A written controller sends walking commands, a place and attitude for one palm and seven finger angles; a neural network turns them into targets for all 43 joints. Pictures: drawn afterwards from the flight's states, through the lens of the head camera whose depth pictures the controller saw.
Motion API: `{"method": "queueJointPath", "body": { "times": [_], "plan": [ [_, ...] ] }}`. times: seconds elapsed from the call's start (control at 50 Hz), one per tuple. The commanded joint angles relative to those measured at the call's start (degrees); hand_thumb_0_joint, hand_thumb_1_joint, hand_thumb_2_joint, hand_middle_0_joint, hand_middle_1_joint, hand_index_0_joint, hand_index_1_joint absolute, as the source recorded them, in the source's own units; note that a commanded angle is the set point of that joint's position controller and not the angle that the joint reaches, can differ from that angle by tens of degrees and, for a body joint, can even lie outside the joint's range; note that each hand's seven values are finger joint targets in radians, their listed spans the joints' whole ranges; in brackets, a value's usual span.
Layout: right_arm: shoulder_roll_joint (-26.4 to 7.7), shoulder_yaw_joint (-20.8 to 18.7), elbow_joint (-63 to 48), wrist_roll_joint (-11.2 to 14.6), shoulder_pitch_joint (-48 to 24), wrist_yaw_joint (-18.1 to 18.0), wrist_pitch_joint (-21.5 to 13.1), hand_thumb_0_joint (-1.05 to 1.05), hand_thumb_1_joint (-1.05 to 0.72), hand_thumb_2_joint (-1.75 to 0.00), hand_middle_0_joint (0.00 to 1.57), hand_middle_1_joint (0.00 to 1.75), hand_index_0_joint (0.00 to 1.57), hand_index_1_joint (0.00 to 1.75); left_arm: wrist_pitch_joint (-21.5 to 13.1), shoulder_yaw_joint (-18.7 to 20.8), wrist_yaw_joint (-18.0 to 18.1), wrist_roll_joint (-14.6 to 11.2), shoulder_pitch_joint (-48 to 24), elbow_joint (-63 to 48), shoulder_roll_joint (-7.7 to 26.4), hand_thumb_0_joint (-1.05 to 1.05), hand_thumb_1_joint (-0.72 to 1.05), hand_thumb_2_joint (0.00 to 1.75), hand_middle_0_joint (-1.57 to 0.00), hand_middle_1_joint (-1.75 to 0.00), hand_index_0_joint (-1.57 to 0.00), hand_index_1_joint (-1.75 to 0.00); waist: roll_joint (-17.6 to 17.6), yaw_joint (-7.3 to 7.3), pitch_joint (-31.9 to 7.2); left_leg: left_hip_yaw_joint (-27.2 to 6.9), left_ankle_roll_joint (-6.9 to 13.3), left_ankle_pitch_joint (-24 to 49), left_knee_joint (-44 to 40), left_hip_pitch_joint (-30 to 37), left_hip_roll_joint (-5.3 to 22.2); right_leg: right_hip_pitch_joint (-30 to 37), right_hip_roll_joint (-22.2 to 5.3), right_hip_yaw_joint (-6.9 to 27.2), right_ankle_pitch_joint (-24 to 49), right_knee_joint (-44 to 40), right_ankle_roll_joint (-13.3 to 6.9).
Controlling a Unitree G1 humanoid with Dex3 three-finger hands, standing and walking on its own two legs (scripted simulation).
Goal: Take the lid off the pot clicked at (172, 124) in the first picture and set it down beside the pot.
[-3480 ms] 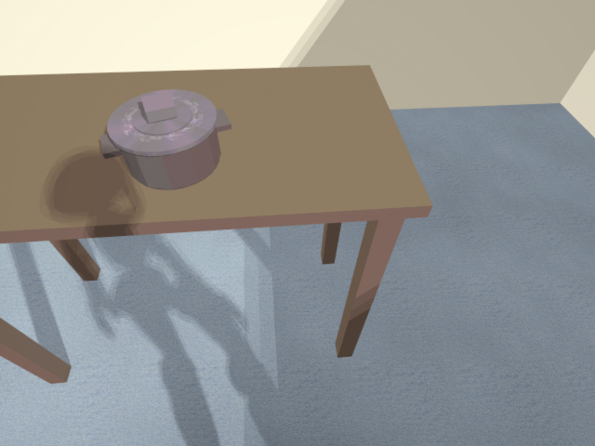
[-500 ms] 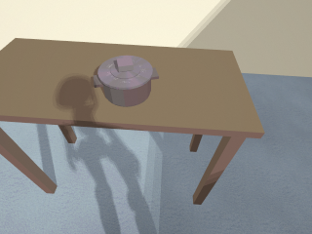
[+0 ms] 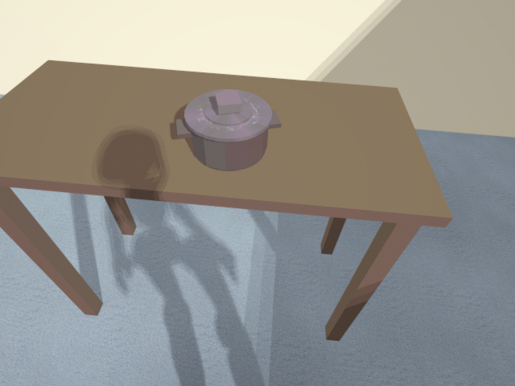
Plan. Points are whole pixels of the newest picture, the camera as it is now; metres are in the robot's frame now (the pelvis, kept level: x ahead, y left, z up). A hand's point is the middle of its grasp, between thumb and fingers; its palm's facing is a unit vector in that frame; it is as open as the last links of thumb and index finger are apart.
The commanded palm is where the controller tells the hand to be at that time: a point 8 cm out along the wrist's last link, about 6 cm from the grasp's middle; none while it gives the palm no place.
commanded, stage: look again from close up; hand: left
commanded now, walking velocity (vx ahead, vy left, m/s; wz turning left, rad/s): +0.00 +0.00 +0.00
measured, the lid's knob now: (228, 102) +0.58 +0.10 +0.15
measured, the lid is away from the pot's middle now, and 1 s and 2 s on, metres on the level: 0.00 0.00 0.00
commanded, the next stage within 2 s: shuffle to correct the standing spot in 0.82 s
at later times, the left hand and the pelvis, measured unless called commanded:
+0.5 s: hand out of the picture -0.02 +0.21 -0.18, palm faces +0.01 -0.98 -0.19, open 7.3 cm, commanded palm none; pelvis -0.01 +0.03 +0.00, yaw +0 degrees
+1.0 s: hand out of the picture -0.01 +0.18 -0.18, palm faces +0.01 -0.99 -0.16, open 7.3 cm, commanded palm none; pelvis +0.00 +0.02 +0.01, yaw -1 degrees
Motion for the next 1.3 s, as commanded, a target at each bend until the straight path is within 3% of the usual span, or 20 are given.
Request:
{"method": "queueJointPath", "body": {
  "times": [0.0, 0.12, 0.3, 0.54, 0.76, 0.86, 0.9, 0.94, 1.0, 1.04, 1.1, 1.14, 1.18, 1.2, 1.22, 1.24, 1.28],
  "plan": [
    [-6.2, -0.8, -3.0, -0.4, 1.4, -0.1, -1.0, 0.00, -0.90, -0.90, 0.20, 0.30, 0.20, 0.30, -0.3, 1.6, 0.2, 0.2, 2.8, -3.2, 6.9, 0.00, 0.90, 0.90, -0.20, -0.30, -0.20, -0.30, 1.3, -0.41, 3.9, -8.6, -0.2, 5.3, -7.9, 0.0, 6.6, -5.9, -4.4, 3.9, 5.9, -5.4, -3.1],
    [-7.3, -0.9, -3.5, -0.4, 1.1, 0.0, -1.4, 0.00, -0.90, -0.90, 0.20, 0.30, 0.20, 0.30, -0.1, 1.6, 0.0, 0.4, 3.2, -4.0, 6.9, 0.00, 0.90, 0.90, -0.20, -0.30, -0.20, -0.30, 1.3, -0.02, 1.4, -10.5, 0.6, 4.1, -10.6, 0.1, 7.6, -4.7, -3.9, 2.3, 6.0, -4.3, -2.1],
    [-7.5, -0.7, -2.4, -0.2, 1.6, 0.0, -1.6, 0.00, -0.90, -0.90, 0.20, 0.30, 0.20, 0.30, 0.2, 1.4, -0.4, 0.3, 3.3, -3.4, 7.2, 0.00, 0.90, 0.90, -0.20, -0.30, -0.20, -0.30, 2.2, 0.16, 1.2, -11.5, 0.8, 2.6, -14.0, 1.0, 8.3, -4.4, -4.2, 1.4, 6.0, -4.7, -1.4],
    [-7.2, -0.6, -0.1, -0.1, 2.4, -0.1, -1.5, 0.00, -0.90, -0.90, 0.20, 0.30, 0.20, 0.30, 0.2, 1.0, -0.5, 0.2, 4.5, -1.0, 6.4, 0.00, 0.90, 0.90, -0.20, -0.30, -0.20, -0.30, 1.3, 0.07, 1.8, -10.8, 0.5, 1.9, -14.9, 1.9, 8.1, -4.7, -5.0, 2.1, 6.7, -6.1, -1.1],
    [-6.1, -0.5, 0.9, 0.0, 2.9, -0.1, -1.7, 0.00, -0.90, -0.90, 0.20, 0.30, 0.20, 0.30, -0.3, 1.0, -0.5, 0.2, 4.8, 0.3, 5.8, 0.00, 0.90, 0.90, -0.20, -0.30, -0.20, -0.30, -0.8, -0.04, 0.5, -8.4, 0.3, 9.1, -11.9, 4.4, 7.0, -4.3, -5.8, 3.5, 10.9, -7.0, -1.3],
    [-5.9, -0.4, 1.2, 0.0, 2.6, -0.2, -1.6, 0.00, -0.90, -0.90, 0.20, 0.30, 0.20, 0.30, -0.1, 1.1, -0.5, 0.2, 4.4, 0.3, 5.6, 0.00, 0.90, 0.90, -0.20, -0.30, -0.20, -0.30, 1.0, -0.02, 2.0, -8.6, 0.2, 7.9, -12.7, 3.6, 7.2, -4.7, -5.6, 3.3, 9.5, -7.1, -1.2],
    [-6.0, -0.4, 1.1, 0.0, 2.7, -0.3, -1.6, 0.00, -0.90, -0.90, 0.20, 0.30, 0.20, 0.30, -0.1, 1.1, -0.6, 0.1, 4.3, 0.4, 5.9, 0.00, 0.90, 0.90, -0.20, -0.30, -0.20, -0.30, 0.1, 0.13, 1.8, -8.8, 0.3, 8.1, -12.7, 3.9, 7.4, -4.6, -5.4, 3.0, 9.4, -6.9, -1.2],
    [-6.4, -0.6, 1.4, -0.2, 3.4, -0.2, -1.5, 0.00, -0.90, -0.90, 0.20, 0.30, 0.20, 0.30, -0.1, 1.3, -0.9, 0.3, 4.6, 0.4, 5.5, 0.00, 0.90, 0.90, -0.20, -0.30, -0.20, -0.30, 0.4, -0.22, 1.2, -9.4, 0.7, 0.4, -13.4, 4.3, 7.8, -5.0, -4.6, 2.4, 3.8, -6.1, -1.5],
    [-7.6, -1.2, 1.1, -0.4, 3.8, 0.0, -1.2, 0.00, -0.90, -0.90, 0.20, 0.30, 0.20, 0.30, 0.2, 1.6, -1.6, 0.7, 4.3, -0.2, 5.3, 0.00, 0.90, 0.90, -0.20, -0.30, -0.20, -0.30, 2.8, -0.15, 4.1, -13.4, 2.2, -13.4, -17.4, 1.3, 10.0, -7.2, -2.7, -0.3, -2.7, -3.3, -1.7],
    [-8.0, -1.5, 0.8, -0.5, 3.9, 0.0, -1.0, 0.00, -0.90, -0.90, 0.20, 0.30, 0.20, 0.30, 0.2, 1.7, -1.9, 0.8, 4.8, -0.4, 4.7, 0.00, 0.90, 0.90, -0.20, -0.30, -0.20, -0.30, 3.2, -0.02, 6.0, -15.4, 3.1, -18.0, -18.5, -1.2, 10.9, -7.6, -2.2, -0.8, -3.8, -2.2, -1.8],
    [-7.2, -1.6, 0.1, -0.5, 4.3, 0.1, -1.3, 0.00, -0.90, -0.90, 0.20, 0.30, 0.20, 0.30, -0.2, 2.0, -2.3, 0.7, 5.9, -0.6, 4.8, 0.00, 0.90, 0.90, -0.20, -0.30, -0.20, -0.30, 2.2, 0.55, 5.7, -14.2, 3.3, -15.5, -15.8, -2.5, 10.0, -6.0, -2.6, 0.4, -2.7, -3.4, -2.6],
    [-6.3, -1.4, -0.3, -0.5, 3.8, 0.1, -1.8, 0.00, -0.90, -0.90, 0.20, 0.30, 0.20, 0.30, -0.8, 2.4, -2.3, 0.6, 7.3, -0.2, 5.0, 0.00, 0.90, 0.90, -0.20, -0.30, -0.20, -0.30, -0.9, 0.98, 4.8, -9.7, 2.2, -9.9, -9.7, -3.6, 7.3, -3.7, -4.6, 4.2, -1.8, -6.2, -3.9],
    [-4.4, -1.1, -1.3, -0.4, 3.0, 0.2, -2.3, 0.00, -0.90, -0.90, 0.20, 0.30, 0.20, 0.30, -1.2, 3.1, -2.1, 0.4, 9.3, 0.6, 6.9, 0.00, 0.90, 0.90, -0.20, -0.30, -0.20, -0.30, -8.0, 1.56, 3.5, -2.0, 0.4, -3.3, 1.4, -8.6, 2.3, 2.6, -9.6, 11.2, 2.0, -10.1, -6.6],
    [-3.3, -1.0, -2.2, -0.4, 2.1, 0.4, -2.4, 0.00, -0.90, -0.90, 0.20, 0.30, 0.20, 0.30, -1.5, 3.7, -1.8, 0.3, 11.0, 0.7, 8.8, 0.00, 0.90, 0.90, -0.20, -0.30, -0.20, -0.30, -13.9, 2.11, 3.7, 1.7, -0.6, -4.5, 7.6, -14.5, 0.5, 7.1, -13.7, 16.2, 6.1, -12.6, -9.0],
    [-3.7, -1.3, -3.3, -0.8, -0.7, 0.5, -2.5, 0.00, -0.90, -0.90, 0.20, 0.30, 0.20, 0.30, -1.8, 3.9, -1.6, 0.3, 13.2, 1.1, 8.7, 0.00, 0.90, 0.90, -0.20, -0.30, -0.20, -0.30, -14.1, 3.38, 5.2, 2.7, -1.3, -9.6, 13.2, -19.8, 0.7, 10.1, -17.5, 20.1, 14.3, -13.0, -11.9],
    [-3.8, -1.4, -4.2, -0.8, -3.1, 0.6, -2.7, 0.00, -0.90, -0.90, 0.20, 0.30, 0.20, 0.30, -2.2, 4.1, -1.4, 0.7, 14.8, 1.6, 8.2, 0.00, 0.90, 0.90, -0.20, -0.30, -0.20, -0.30, -11.8, 4.18, 6.1, 1.6, -1.4, -13.6, 17.8, -24.4, 1.5, 13.4, -18.7, 21.0, 23.8, -12.0, -14.1],
    [-3.2, -1.5, -5.3, -0.5, -5.2, 0.7, -3.0, 0.00, -0.90, -0.90, 0.20, 0.30, 0.20, 0.30, -2.4, 4.3, -0.9, 1.2, 15.4, 1.8, 7.5, 0.00, 0.90, 0.90, -0.20, -0.30, -0.20, -0.30, -7.7, 4.23, 5.9, 0.4, -1.2, -16.1, 18.6, -27.4, 2.7, 17.0, -18.6, 18.1, 35.0, -9.0, -15.1]
  ]
}}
